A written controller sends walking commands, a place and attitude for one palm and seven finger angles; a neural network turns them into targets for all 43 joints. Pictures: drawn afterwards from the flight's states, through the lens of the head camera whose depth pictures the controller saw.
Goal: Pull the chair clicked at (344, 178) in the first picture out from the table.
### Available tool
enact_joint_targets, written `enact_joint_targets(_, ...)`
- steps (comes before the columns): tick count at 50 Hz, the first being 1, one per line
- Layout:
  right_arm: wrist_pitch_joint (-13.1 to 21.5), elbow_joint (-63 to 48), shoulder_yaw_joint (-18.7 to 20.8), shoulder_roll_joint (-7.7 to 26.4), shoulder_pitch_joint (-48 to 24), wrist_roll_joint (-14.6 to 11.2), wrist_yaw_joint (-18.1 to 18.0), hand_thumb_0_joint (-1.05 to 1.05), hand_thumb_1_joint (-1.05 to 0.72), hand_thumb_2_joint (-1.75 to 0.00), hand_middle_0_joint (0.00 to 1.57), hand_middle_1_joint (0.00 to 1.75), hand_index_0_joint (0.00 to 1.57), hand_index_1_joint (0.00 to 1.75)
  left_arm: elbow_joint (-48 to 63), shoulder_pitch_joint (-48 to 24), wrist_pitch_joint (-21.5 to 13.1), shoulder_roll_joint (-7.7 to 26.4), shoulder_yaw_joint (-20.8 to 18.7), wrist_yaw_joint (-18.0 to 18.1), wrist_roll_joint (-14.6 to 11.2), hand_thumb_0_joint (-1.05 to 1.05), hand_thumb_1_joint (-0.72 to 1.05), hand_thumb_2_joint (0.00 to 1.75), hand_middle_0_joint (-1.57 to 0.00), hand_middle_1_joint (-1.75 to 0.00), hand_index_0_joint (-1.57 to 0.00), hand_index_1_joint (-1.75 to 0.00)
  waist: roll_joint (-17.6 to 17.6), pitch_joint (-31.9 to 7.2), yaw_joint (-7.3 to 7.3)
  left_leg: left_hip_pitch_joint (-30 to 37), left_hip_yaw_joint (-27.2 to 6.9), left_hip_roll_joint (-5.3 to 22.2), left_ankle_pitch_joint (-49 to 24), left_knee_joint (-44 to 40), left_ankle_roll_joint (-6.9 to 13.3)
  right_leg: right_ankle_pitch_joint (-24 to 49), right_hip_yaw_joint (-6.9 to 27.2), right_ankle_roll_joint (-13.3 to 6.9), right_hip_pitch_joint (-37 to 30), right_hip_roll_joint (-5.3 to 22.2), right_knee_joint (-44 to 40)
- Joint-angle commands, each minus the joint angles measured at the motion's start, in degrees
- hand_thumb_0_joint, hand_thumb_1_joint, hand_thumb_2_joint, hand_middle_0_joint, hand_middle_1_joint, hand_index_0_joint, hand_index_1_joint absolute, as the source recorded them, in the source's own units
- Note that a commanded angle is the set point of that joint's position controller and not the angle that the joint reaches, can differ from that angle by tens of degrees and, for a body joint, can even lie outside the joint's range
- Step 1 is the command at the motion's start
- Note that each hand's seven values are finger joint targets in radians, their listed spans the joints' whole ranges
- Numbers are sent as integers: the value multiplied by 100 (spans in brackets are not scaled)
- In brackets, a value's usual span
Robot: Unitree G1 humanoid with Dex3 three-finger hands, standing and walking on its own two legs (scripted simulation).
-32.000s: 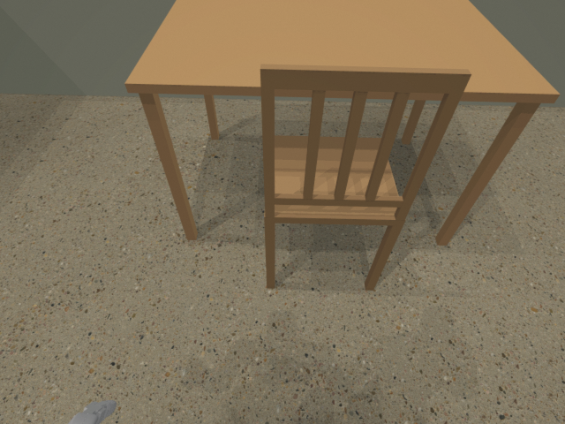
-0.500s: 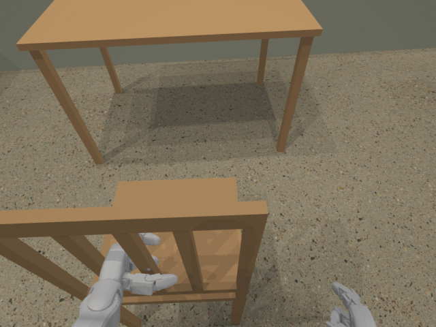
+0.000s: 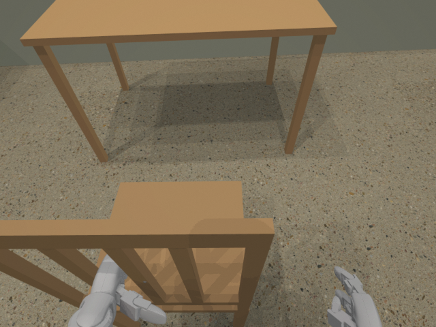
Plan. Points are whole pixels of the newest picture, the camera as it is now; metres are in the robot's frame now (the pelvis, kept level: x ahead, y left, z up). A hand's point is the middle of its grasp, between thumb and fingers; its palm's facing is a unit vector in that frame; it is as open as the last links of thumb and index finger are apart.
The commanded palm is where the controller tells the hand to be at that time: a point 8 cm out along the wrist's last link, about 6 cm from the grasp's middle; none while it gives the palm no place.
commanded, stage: draw the fingers out of the gap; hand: left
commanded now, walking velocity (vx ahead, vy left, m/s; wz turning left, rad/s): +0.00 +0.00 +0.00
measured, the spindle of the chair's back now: (142, 277) +0.22 +0.15 -0.04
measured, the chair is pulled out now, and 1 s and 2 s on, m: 0.66 0.66 0.65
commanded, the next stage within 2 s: draw the hand back to the body in 0.78 s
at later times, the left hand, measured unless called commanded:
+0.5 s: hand out of the picture +0.14 +0.14 -0.02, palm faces +0.01 -0.99 -0.16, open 17.5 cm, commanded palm +0.11 +0.19 -0.01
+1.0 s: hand out of the picture +0.10 +0.14 -0.01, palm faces +0.09 -0.99 -0.06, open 17.5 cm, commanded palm +0.06 +0.20 +0.01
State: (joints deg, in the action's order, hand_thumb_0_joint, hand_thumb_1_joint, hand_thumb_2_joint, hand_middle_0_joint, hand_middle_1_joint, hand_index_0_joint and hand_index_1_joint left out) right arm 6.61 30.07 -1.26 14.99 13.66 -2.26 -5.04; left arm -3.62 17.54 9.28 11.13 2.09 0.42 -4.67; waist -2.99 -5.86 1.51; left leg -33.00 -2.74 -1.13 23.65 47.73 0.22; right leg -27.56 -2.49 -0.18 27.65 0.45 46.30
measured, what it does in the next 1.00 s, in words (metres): stands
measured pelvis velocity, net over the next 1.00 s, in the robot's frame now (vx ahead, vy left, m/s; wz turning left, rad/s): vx -0.03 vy -0.01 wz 0.02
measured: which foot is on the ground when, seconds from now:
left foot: down 0.00-1.00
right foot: down 0.00-1.00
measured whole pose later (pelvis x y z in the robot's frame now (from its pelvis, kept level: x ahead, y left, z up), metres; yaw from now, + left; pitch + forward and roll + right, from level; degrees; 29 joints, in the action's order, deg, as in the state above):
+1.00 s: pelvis -0.03 -0.01 -0.02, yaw +1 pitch +10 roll -2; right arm 9.5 28.0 0.4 11.8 14.4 -2.8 -7.7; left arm 18.0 46.1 0.9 10.2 4.4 -0.8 -7.4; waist -3.4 -8.7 -0.4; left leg -41.1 -4.8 -0.6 25.6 57.2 -0.6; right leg -29.9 -4.6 -1.1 34.8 -0.3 55.1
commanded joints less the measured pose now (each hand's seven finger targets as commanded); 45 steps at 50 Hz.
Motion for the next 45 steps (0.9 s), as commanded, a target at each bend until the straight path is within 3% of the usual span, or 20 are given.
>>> enact_joint_targets(1,244,-794,264,688,-221,10,-85,0,-90,-90,20,30,20,30,1169,-382,-238,794,-553,43,-7,0,-55,20,0,0,0,0,428,-1003,87,895,11,235,-2215,-327,175,2895,-78,-21,-162,204,-496)
enact_joint_targets(3,268,-906,254,628,-293,12,-85,0,-90,-90,20,30,20,30,1352,21,-223,579,-341,19,1,0,-55,20,0,0,0,0,363,-1081,24,917,8,225,-2187,-348,175,2749,-104,-31,-195,213,-475)
enact_joint_targets(5,285,-940,245,599,-305,6,-84,0,-90,-90,20,30,20,30,1547,233,-187,544,-274,26,-1,0,-55,20,0,0,0,0,69,-1132,-7,945,-8,218,-2286,-341,168,2751,-95,-66,-247,222,-461)
enact_joint_targets(7,295,-989,249,565,-347,-5,-80,0,-90,-90,20,30,20,30,1788,522,-177,463,-168,45,10,0,-55,20,0,0,0,0,87,-1119,-6,958,-8,238,-2216,-337,162,2622,-120,-51,-161,220,-451)
enact_joint_targets(8,296,-984,252,560,-344,7,-86,0,-90,-90,20,30,20,30,1763,648,-161,475,-185,61,11,0,-55,20,0,0,0,0,308,-1100,2,883,-32,232,-2100,-330,168,2538,-134,-43,-154,206,-460)
enact_joint_targets(11,292,-986,253,562,-374,12,-122,0,-90,-90,20,30,20,30,1791,818,-146,523,-227,81,4,0,-55,20,0,0,0,0,497,-814,30,660,-53,214,-1813,-326,188,2378,-126,-43,-36,184,-490)
enact_joint_targets(18,407,-1095,248,484,-407,15,-165,0,-90,-90,20,30,20,30,2452,1338,-308,404,17,150,93,0,-55,20,0,0,0,0,172,-831,4,634,-99,191,-1516,-283,186,1775,-150,-79,212,167,-422)
enact_joint_targets(19,414,-1084,252,491,-392,16,-177,0,-90,-90,20,30,20,30,2500,1309,-328,507,-54,166,101,0,-55,20,0,0,0,0,264,-867,24,608,-116,189,-1474,-261,190,1744,-148,-79,227,154,-408)
enact_joint_targets(20,413,-1065,264,483,-414,22,-190,0,-90,-90,20,30,20,30,2491,1439,-320,518,-85,168,113,0,-55,20,0,0,0,0,114,-819,-10,572,-121,181,-1478,-268,187,1718,-131,-107,215,150,-417)
enact_joint_targets(23,419,-1112,250,454,-439,15,-193,0,-90,-90,20,30,20,30,2525,1663,-318,430,19,149,131,0,-55,20,0,0,0,0,201,-743,4,485,-125,173,-1270,-243,187,1511,-155,-84,354,143,-391)
enact_joint_targets(25,408,-1109,272,445,-462,12,-220,0,-90,-90,20,30,20,30,2456,1771,-284,443,-17,106,110,0,-55,20,0,0,0,0,456,-659,18,372,-141,177,-1191,-222,209,1487,-134,-88,350,121,-434)
enact_joint_targets(30,422,-1232,277,411,-531,-3,-227,0,-90,-90,20,30,20,30,2766,2168,-290,382,105,32,137,0,-55,20,0,0,0,0,193,-618,-38,288,-148,162,-1023,-218,207,1189,-153,-109,455,118,-372)
enact_joint_targets(35,404,-1246,295,368,-525,-10,-257,0,-90,-90,20,30,20,30,2871,2474,-330,442,38,39,149,0,-55,20,0,0,0,0,346,-524,-41,112,-153,153,-869,-145,225,1024,-137,-114,557,86,-374)
enact_joint_targets(41,420,-1274,329,319,-563,-27,-282,0,-90,-90,20,30,20,30,3025,2942,-421,428,21,-10,142,0,-55,20,0,0,0,0,132,-519,-90,17,-131,140,-779,-43,223,879,-110,-123,667,80,-305)
enact_joint_targets(44,450,-1329,325,293,-569,-33,-284,0,-90,-90,20,30,20,30,3187,3067,-455,309,220,-65,146,0,-55,20,0,0,0,0,178,-515,-57,-48,-135,138,-704,-2,241,762,-116,-110,745,71,-285)
enact_joint_targets(45,445,-1290,360,304,-534,-39,-303,0,-90,-90,20,30,20,30,3176,3054,-469,459,74,-48,159,0,-55,20,0,0,0,0,201,-539,-62,-63,-154,145,-740,19,243,808,-110,-131,730,63,-273)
